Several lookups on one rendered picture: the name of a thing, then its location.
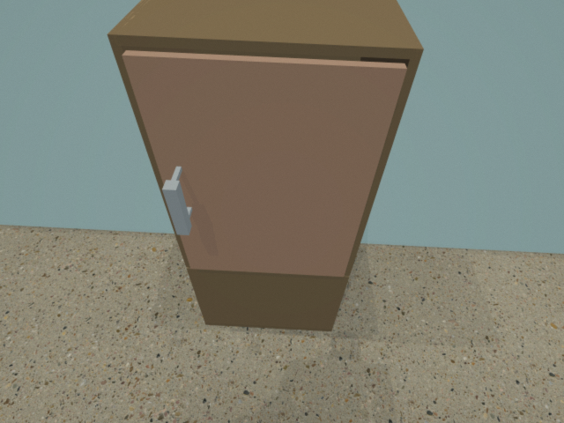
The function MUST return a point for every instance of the handle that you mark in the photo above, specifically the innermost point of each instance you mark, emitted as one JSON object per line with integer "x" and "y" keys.
{"x": 179, "y": 212}

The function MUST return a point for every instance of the cupboard door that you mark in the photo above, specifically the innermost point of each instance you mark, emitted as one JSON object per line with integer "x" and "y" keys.
{"x": 278, "y": 154}

